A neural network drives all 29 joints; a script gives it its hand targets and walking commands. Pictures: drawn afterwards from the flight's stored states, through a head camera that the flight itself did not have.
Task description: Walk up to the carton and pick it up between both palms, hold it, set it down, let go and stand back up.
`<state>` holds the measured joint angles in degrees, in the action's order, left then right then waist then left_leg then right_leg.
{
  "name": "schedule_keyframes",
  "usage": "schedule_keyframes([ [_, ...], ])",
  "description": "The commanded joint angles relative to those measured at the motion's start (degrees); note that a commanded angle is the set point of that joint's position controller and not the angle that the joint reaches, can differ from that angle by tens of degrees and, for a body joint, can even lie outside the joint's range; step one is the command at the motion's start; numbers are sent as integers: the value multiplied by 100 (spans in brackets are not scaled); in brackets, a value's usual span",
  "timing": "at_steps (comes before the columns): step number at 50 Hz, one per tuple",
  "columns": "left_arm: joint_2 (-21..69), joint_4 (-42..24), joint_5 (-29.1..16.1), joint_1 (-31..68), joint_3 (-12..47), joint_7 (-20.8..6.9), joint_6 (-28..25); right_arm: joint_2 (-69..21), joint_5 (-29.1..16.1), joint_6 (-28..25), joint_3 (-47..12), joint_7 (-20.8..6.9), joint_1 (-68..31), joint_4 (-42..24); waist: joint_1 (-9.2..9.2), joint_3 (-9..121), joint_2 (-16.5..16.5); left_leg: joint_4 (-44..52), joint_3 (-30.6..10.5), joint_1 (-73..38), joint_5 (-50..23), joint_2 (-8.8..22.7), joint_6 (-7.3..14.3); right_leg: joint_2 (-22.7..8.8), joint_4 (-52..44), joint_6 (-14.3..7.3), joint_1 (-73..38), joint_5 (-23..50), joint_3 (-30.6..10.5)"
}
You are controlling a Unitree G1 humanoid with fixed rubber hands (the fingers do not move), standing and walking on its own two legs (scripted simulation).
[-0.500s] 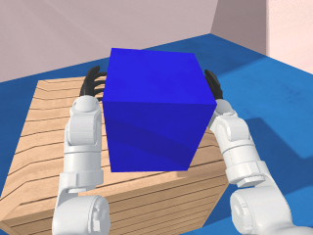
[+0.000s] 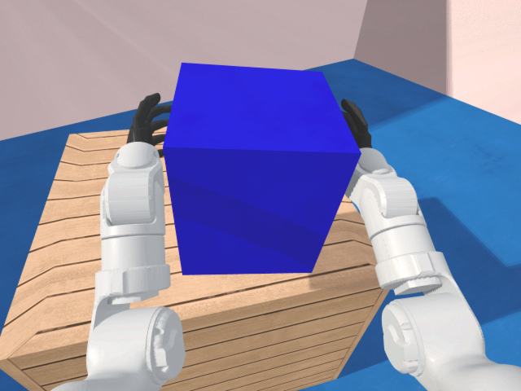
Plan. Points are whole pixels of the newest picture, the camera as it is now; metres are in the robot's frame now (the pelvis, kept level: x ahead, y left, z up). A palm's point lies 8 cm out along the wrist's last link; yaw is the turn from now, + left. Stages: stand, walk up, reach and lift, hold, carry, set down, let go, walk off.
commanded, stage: hold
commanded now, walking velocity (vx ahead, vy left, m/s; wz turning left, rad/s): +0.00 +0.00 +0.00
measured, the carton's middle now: (251, 175) +0.39 +0.00 +0.18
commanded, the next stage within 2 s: none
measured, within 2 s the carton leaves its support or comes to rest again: neither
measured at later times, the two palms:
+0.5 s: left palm (134, 148) +0.38 +0.16 +0.24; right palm (352, 146) +0.38 -0.15 +0.24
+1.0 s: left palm (133, 145) +0.37 +0.16 +0.25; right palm (355, 141) +0.38 -0.15 +0.25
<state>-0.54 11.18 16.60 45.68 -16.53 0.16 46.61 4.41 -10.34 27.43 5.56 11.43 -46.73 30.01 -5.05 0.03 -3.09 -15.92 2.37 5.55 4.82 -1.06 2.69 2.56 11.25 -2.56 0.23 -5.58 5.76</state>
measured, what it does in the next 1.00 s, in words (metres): stands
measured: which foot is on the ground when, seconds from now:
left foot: down 0.00-1.00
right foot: down 0.00-1.00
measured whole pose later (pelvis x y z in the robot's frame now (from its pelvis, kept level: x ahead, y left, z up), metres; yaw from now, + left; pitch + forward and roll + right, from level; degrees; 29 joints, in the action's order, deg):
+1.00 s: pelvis +0.01 +0.00 +0.00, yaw +0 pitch -6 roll -1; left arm -1.0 2.2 16.4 43.5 -15.4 -1.0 54.0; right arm 6.0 -16.3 34.0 2.9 14.8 -46.3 23.0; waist -4.7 1.0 -3.1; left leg -15.6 2.4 4.6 5.3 -1.1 2.4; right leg 2.6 10.6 -2.7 -0.8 -5.9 5.6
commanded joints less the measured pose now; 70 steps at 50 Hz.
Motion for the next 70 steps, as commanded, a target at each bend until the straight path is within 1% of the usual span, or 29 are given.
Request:
schedule_keyframes([
  [1,2575,-813,-905,3629,2016,-793,-361,-2074,-457,-250,-1343,-110,-4248,-1553,-37,2322,351,6,-270,-1252,-441,89,-197,-174,-163,347,68,564,-208],
  [3,2605,-945,-937,3625,2107,-790,-306,-2002,-533,-206,-1357,-92,-4232,-1543,-62,2280,507,-8,-288,-1226,-558,105,-267,-119,-165,302,121,497,-177],
  [7,2621,-1101,-956,3642,2195,-809,-230,-2037,-611,-122,-1428,-41,-4237,-1660,-67,2357,502,-34,-270,-1277,-572,80,-269,-128,-178,340,118,484,-191],
  [9,2647,-1286,-1000,3684,2244,-790,-206,-2044,-643,-101,-1477,-23,-4243,-1807,-46,2462,495,-31,-299,-1345,-756,93,-259,-104,-162,336,80,623,-178],
  [13,2686,-1672,-1093,3511,2429,-827,-141,-2143,-773,-45,-1659,84,-4076,-2215,-103,2780,441,-131,-319,-1613,-1389,76,-296,-99,-146,362,-149,1232,-210],
  [14,2654,-1728,-1083,3513,2426,-842,-111,-2118,-837,3,-1711,116,-4065,-2222,-63,2709,460,-148,-320,-1615,-1447,51,-302,-123,-154,356,-110,1289,-230],
  [16,2663,-1739,-1100,3398,2482,-856,-30,-2078,-873,55,-1797,160,-4054,-2376,-72,2702,447,-146,-333,-1636,-1456,76,-314,-109,-171,348,-117,1236,-216],
  [19,2653,-1859,-1050,3361,2468,-857,111,-1978,-909,164,-1752,177,-3934,-2282,-62,2389,521,-104,-333,-1613,-1284,112,-360,-106,-216,309,34,913,-212],
  [21,2577,-1791,-1022,3283,2374,-848,184,-1928,-971,212,-1747,160,-3883,-2151,-1,2164,473,-46,-328,-1584,-1096,114,-353,-122,-235,305,92,717,-210],
  [25,2599,-1647,-1037,3323,2349,-817,252,-1853,-908,220,-1603,130,-4072,-2152,-12,2083,467,20,-304,-1416,-777,133,-389,-85,-263,301,99,373,-175],
  [27,2605,-1734,-1092,3500,2397,-797,233,-1913,-953,214,-1616,125,-4181,-2158,-29,2244,458,12,-310,-1531,-791,136,-376,-81,-228,297,183,403,-186],
  [29,2692,-1916,-1157,3471,2503,-797,207,-1968,-1009,206,-1708,138,-4136,-2366,-61,2406,461,-102,-314,-1621,-1178,126,-385,-82,-204,299,101,744,-210],
  [32,2646,-1912,-1127,3344,2454,-828,251,-1976,-1026,286,-1770,211,-4014,-2392,-49,2441,437,-114,-313,-1656,-1363,88,-343,-109,-209,322,-13,1042,-258],
  [37,2549,-1684,-1026,3473,2314,-892,332,-1874,-1039,397,-1614,219,-4032,-1990,-29,1977,505,41,-286,-1272,-632,117,-357,-143,-243,278,103,390,-236],
  [40,2601,-1783,-1080,3512,2421,-841,313,-1862,-1031,334,-1578,175,-4081,-2066,-46,2153,613,60,-305,-1309,-592,143,-393,-89,-202,261,131,247,-203],
  [43,2653,-1862,-1107,3550,2478,-810,294,-1898,-1027,321,-1576,165,-4219,-2172,-55,2354,600,9,-303,-1463,-801,141,-407,-75,-216,251,128,339,-217],
  [46,2636,-1840,-1142,3596,2483,-800,295,-1922,-999,347,-1628,184,-4220,-2211,-52,2384,461,-16,-309,-1471,-879,132,-382,-67,-231,261,116,431,-212],
  [47,2612,-1706,-1120,3539,2388,-823,302,-1930,-986,360,-1650,198,-4229,-2204,-36,2290,388,-26,-270,-1377,-821,115,-342,-106,-242,281,92,484,-226],
  [49,2561,-1608,-1055,3476,2268,-862,322,-1891,-982,394,-1584,212,-4153,-2040,1,2112,436,19,-278,-1302,-714,107,-336,-129,-249,285,42,446,-220],
  [50,2522,-1685,-1058,3498,2253,-873,308,-1927,-1030,382,-1664,219,-4138,-2080,49,2172,332,1,-264,-1332,-749,91,-313,-138,-228,305,18,495,-234],
  [51,2507,-1785,-1081,3484,2284,-874,310,-1972,-1089,364,-1708,223,-4157,-2170,48,2291,380,-19,-270,-1365,-886,86,-307,-131,-201,298,-29,640,-242],
  [52,2525,-1849,-1089,3462,2304,-881,307,-2028,-1114,370,-1782,238,-4125,-2267,83,2447,303,-32,-250,-1467,-976,69,-285,-152,-204,340,-91,757,-270],
  [53,2521,-1977,-1121,3500,2338,-891,302,-2049,-1161,381,-1793,252,-4099,-2313,28,2519,333,-67,-278,-1486,-1155,63,-280,-149,-175,329,-143,957,-265],
  [55,2524,-2062,-1125,3280,2392,-928,343,-2020,-1225,409,-1875,314,-3956,-2478,14,2620,389,-108,-281,-1629,-1500,48,-302,-149,-181,345,-275,1286,-299],
  [57,2502,-2163,-1102,3178,2439,-970,394,-2050,-1278,450,-1939,372,-3819,-2582,24,2519,417,-120,-287,-1650,-1584,34,-319,-162,-191,351,-215,1340,-309],
  [59,2467,-2075,-1045,3183,2407,-976,460,-1969,-1227,479,-1924,380,-3871,-2551,59,2215,456,-78,-295,-1528,-1290,52,-320,-185,-225,320,-77,968,-295],
  [62,2404,-1836,-1010,3277,2295,-960,505,-1858,-1151,506,-1768,339,-3915,-2187,57,1705,473,61,-266,-1158,-572,112,-311,-193,-253,283,91,335,-249],
  [65,2430,-1880,-1093,3394,2323,-927,457,-1897,-1125,450,-1673,277,-3963,-2130,10,1810,456,126,-259,-1048,-271,135,-300,-159,-213,273,80,121,-234],
  [70,2568,-2206,-1204,3338,2570,-916,389,-2015,-1132,413,-1814,332,-4016,-2674,-33,2464,513,-73,-299,-1502,-1109,68,-337,-120,-204,288,-78,770,-264],
])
